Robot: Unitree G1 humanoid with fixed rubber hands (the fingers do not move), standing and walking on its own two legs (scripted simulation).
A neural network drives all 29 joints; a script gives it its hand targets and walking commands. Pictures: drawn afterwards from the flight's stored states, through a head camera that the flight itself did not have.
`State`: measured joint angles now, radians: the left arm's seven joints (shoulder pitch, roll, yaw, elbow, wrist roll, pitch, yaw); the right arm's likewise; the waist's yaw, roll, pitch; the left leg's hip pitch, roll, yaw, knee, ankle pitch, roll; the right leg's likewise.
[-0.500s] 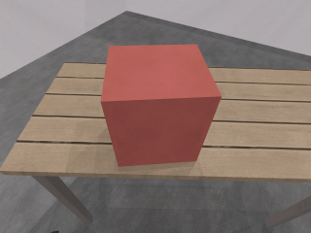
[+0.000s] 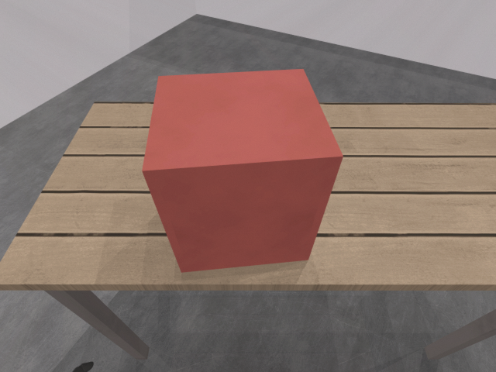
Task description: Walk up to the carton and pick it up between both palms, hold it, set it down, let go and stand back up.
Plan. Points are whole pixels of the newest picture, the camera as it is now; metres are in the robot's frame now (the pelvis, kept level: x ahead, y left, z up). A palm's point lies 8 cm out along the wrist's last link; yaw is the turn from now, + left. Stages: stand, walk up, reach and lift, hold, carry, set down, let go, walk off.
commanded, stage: walk up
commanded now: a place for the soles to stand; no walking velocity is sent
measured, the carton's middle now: (239, 175) +0.41 +0.03 +0.11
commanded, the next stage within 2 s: reach and lift in 0.16 s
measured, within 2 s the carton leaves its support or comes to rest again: neither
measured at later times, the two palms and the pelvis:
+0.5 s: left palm (100, 358) +0.17 +0.26 -0.09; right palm out of the picture +0.15 -0.29 -0.09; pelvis -0.02 +0.00 -0.01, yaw +2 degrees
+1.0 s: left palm out of the picture +0.12 +0.24 -0.02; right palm out of the picture +0.10 -0.28 -0.04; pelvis -0.06 +0.01 +0.00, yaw +0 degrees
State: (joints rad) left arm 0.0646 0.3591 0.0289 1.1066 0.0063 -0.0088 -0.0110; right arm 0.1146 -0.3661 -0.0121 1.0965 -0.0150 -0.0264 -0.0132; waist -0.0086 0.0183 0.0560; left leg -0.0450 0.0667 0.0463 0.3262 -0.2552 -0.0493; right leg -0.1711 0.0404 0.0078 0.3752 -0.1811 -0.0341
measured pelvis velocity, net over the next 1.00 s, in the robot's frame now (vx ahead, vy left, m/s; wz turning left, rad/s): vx -0.06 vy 0.01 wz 0.01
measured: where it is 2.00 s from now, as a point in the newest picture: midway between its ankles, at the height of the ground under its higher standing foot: outside the picture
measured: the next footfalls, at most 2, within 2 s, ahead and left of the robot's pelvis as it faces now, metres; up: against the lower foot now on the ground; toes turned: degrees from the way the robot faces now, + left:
none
